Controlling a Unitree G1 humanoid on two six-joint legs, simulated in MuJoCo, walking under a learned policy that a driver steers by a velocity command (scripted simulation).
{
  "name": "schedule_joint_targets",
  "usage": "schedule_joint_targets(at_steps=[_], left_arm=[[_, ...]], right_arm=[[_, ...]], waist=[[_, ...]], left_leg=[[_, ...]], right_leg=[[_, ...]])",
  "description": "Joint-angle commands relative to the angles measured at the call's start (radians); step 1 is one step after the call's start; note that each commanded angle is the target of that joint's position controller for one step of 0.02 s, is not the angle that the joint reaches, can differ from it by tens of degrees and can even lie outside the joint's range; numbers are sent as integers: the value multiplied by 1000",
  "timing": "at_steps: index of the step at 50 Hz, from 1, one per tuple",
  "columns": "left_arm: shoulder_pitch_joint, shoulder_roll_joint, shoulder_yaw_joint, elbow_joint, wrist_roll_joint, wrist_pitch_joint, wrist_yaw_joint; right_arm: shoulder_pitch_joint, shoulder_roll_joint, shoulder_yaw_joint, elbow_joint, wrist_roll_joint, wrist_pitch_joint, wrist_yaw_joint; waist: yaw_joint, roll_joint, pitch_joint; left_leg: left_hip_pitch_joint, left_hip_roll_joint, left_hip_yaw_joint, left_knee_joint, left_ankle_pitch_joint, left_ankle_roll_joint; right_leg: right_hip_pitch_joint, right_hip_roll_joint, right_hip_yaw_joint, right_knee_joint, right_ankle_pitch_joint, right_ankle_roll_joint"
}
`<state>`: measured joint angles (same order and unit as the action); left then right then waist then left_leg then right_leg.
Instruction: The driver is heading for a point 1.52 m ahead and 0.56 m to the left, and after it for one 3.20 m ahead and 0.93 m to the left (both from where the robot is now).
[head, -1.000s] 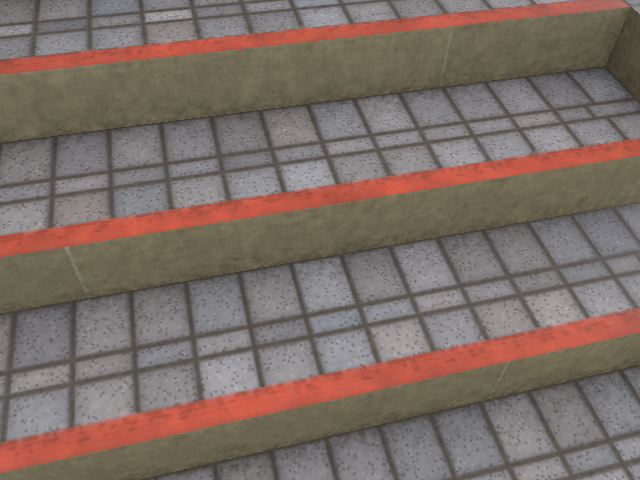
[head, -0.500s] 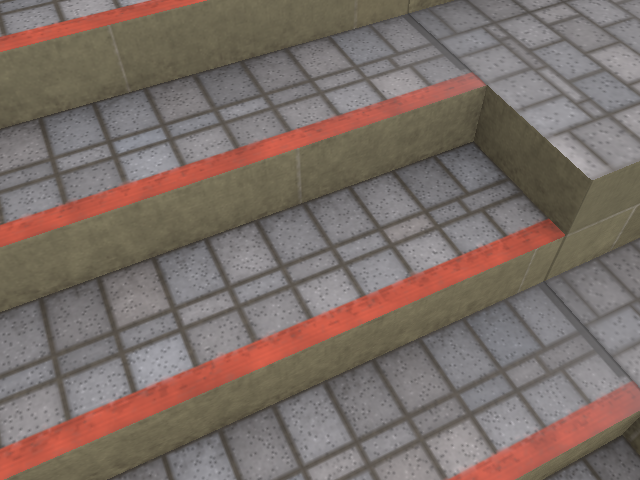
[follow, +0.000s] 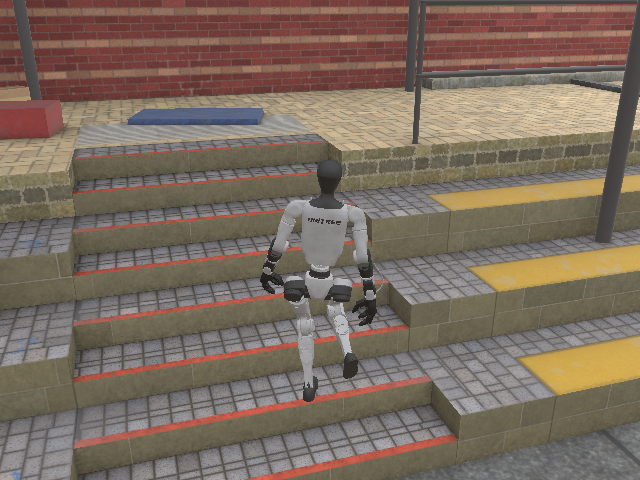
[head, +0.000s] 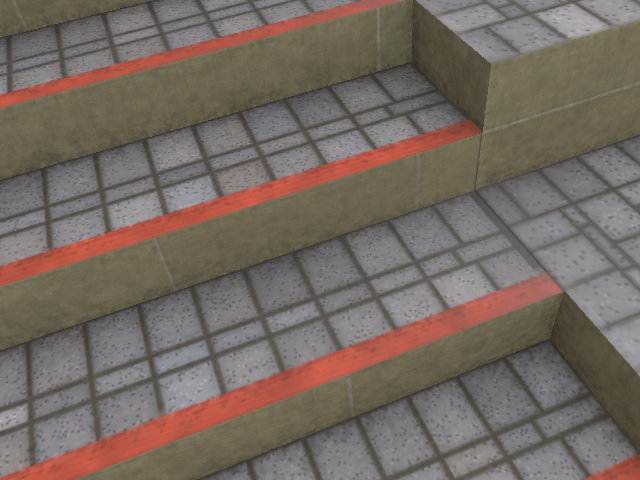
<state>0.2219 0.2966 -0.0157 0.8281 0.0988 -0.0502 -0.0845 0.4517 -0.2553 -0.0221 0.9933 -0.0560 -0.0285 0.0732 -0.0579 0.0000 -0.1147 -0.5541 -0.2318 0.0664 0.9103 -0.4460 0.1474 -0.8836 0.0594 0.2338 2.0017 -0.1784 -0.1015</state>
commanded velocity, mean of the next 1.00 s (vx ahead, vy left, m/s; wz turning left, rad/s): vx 0.50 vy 0.00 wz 0.57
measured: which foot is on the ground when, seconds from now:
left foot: down 0.00-0.28, up 0.30-0.88, down 0.90-1.00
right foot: up 0.00-0.26, down 0.28-0.94, up 0.96-1.00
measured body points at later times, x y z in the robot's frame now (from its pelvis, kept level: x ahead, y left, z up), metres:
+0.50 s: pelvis +0.32 -0.10 +0.17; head +0.31 -0.12 +0.62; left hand +0.30 +0.15 +0.03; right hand +0.48 -0.33 +0.03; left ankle +0.26 +0.03 -0.33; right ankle +0.38 -0.19 -0.53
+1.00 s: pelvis +0.59 +0.01 +0.26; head +0.59 -0.02 +0.71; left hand +0.43 +0.17 +0.11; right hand +0.88 -0.06 +0.16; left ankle +0.62 +0.12 -0.38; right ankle +0.46 -0.19 -0.35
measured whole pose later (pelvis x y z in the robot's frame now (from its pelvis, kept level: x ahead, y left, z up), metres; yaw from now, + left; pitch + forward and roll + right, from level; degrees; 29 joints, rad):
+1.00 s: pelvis +0.59 +0.01 +0.26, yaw +34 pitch +4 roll +5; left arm 0.46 0.18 -0.02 1.12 0.08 -0.12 -0.12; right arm 0.04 -0.18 -0.01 0.86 -0.03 -0.03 0.06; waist 0.01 -0.04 -0.16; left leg -0.79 -0.12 0.14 1.14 -0.44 0.11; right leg -0.23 -0.12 -0.04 1.17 -0.04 -0.04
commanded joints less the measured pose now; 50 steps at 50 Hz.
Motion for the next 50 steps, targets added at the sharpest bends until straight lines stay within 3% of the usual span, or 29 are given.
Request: schedule_joint_targets(at_steps=[1,2,3,6,8,9,10,11,13,14,15,16,17,18,19,20,21,23,26,29,37,40,43,45,46,47,48,49,50], left_arm=[[2,-38,-32,-92,-8,9,55],[-71,-6,-26,-122,-49,-4,60],[-138,-6,-25,-146,-56,-18,60],[-324,-36,-46,-197,-51,-36,76],[-523,-38,-60,-253,-24,-33,81],[-613,-54,-67,-295,-26,-24,85],[-637,-74,-75,-317,-17,-6,70],[-734,-148,-98,-360,-38,9,57],[-501,-99,-66,-274,-75,7,31],[-279,46,-7,-191,-87,-6,35],[-9,75,12,-120,-60,-17,56],[186,135,26,-65,-42,-7,58],[314,142,32,-3,-26,-1,65],[235,169,44,56,-52,-20,71],[94,104,36,77,-74,-27,71],[20,-41,6,91,-64,-22,69],[-45,-171,-22,112,-53,-21,75],[-123,-243,-28,127,-70,-34,102],[-36,-189,-8,167,-16,-30,75],[108,-159,-15,236,20,-44,61],[418,-149,-62,370,88,-41,43],[423,-116,-60,362,40,-40,13],[360,69,-25,321,-21,-101,8],[303,171,23,297,-48,-108,14],[280,169,30,294,6,-106,-3],[321,59,17,259,60,-114,-11],[234,17,25,254,16,-87,-52],[194,-28,17,209,-62,-65,-68],[129,-89,15,202,-50,-68,-52]], right_arm=[[-200,109,50,-3,3,-58,14],[-201,55,32,-25,-2,-79,15],[-171,31,35,-34,-13,-97,2],[198,29,42,87,-34,-112,-30],[314,48,49,131,-53,-114,-26],[314,45,47,131,-51,-107,-16],[78,13,31,18,-10,-90,8],[67,-14,24,6,6,-87,31],[-34,-112,-3,-60,39,-118,27],[-60,-159,-29,-84,51,-136,32],[23,-27,-14,-88,14,-158,38],[139,85,14,-66,-15,-148,50],[24,9,-26,-4,15,-108,61],[-19,30,-30,0,26,-94,57],[-3,57,-22,21,14,-86,37],[-33,65,-20,21,-3,-78,21],[-85,86,-8,9,-4,-64,24],[-129,120,1,10,11,-43,30],[-222,110,30,-37,47,-28,54],[-276,56,32,-36,44,-33,73],[-660,36,73,-218,67,-17,14],[-830,79,77,-290,53,41,23],[-695,74,53,-280,69,62,50],[-478,22,23,-229,70,31,33],[-293,-37,-6,-173,74,16,5],[-80,-85,-28,-110,78,10,-26],[119,-131,-37,-27,15,30,-20],[181,-199,-82,6,0,26,-34],[114,-131,-71,31,-3,-3,-46]], waist=[[135,-91,103],[117,-103,94],[98,-66,69],[-39,114,104],[-100,56,129],[-103,59,109],[-28,15,104],[-32,65,122],[104,134,65],[187,95,-55],[208,-104,-342],[217,-348,-536],[297,-275,-264],[222,-224,-33],[136,-151,5],[98,16,-23],[49,41,-30],[-14,2,-4],[-4,-1,12],[34,-53,41],[128,-4,92],[134,-64,140],[-20,-171,91],[-92,-217,88],[-121,-243,-10],[-126,-100,-215],[-160,39,-233],[-184,38,-189],[-141,54,-19]], left_leg=[[-51,209,-452,-478,81,131],[-140,191,-390,-503,93,100],[-203,167,-348,-502,162,76],[158,240,-515,-462,313,107],[525,314,-625,-429,181,107],[493,310,-654,-473,177,97],[133,295,-541,-646,196,117],[-232,340,-572,-804,148,129],[-96,405,-497,-691,1069,96],[106,350,-392,-480,1496,29],[-124,234,-393,-95,1221,-31],[-309,81,-357,247,314,-49],[-442,93,-410,782,324,-57],[-561,152,-342,909,425,-47],[-528,193,-286,954,477,-27],[-484,218,-281,967,515,2],[-458,253,-277,968,548,34],[-460,287,-280,951,478,58],[-620,275,-239,1098,449,98],[-778,254,-193,1309,435,124],[-1079,307,-124,948,463,147],[-839,345,60,699,288,101],[-320,210,156,537,193,49],[-152,84,181,157,122,26],[162,69,107,171,263,60],[656,150,-192,151,515,169],[785,303,-632,-294,391,256],[650,402,-863,-448,222,274],[418,385,-814,-423,57,245]], right_leg=[[-300,-80,-76,-7,-94,-76],[-189,-112,-123,-138,-78,-54],[-88,-133,-183,-198,-39,-21],[-432,-82,-154,31,-321,-9],[-756,-123,-124,-195,-390,-44],[-697,-141,-141,-343,-340,-46],[-240,-153,-280,-644,-281,-29],[147,-140,-291,-677,-348,37],[403,-43,-354,-702,-101,61],[550,16,-347,-916,-52,24],[1002,-142,52,-1048,154,-136],[1226,-417,619,-1368,-16,-316],[956,-418,807,-1569,-514,-262],[735,-380,661,-1597,-797,-168],[576,-396,479,-1552,-685,-164],[505,-403,326,-1515,-492,-153],[448,-386,220,-1536,-349,-130],[396,-334,33,-1586,-184,-91],[471,-321,-187,-1681,-65,-75],[579,-300,-293,-1725,-8,-102],[954,-358,-387,-1838,152,-70],[849,-384,-475,-1959,402,-49],[759,-412,-578,-1796,1502,-45],[913,-413,-559,-1605,1662,-39],[764,-394,-545,-1416,1712,-14],[412,-331,-453,-1106,1357,52],[140,-73,-386,-765,116,81],[45,-7,-115,-277,126,38],[-88,-43,-19,-90,205,3]])
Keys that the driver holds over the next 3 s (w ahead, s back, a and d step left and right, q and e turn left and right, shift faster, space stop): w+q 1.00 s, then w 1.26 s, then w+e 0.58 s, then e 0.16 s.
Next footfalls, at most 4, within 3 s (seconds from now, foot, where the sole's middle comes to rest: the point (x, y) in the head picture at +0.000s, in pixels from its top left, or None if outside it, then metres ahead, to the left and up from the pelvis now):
0.28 right None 0.42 -0.18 -0.56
0.90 left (255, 351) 0.65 0.14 -0.41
1.36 right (273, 157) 1.00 0.08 -0.26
1.98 left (54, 64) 1.19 0.51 -0.11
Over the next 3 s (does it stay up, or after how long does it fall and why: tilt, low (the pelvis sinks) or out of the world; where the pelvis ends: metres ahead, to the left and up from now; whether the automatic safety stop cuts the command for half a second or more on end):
stays up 1.54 0.67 0.81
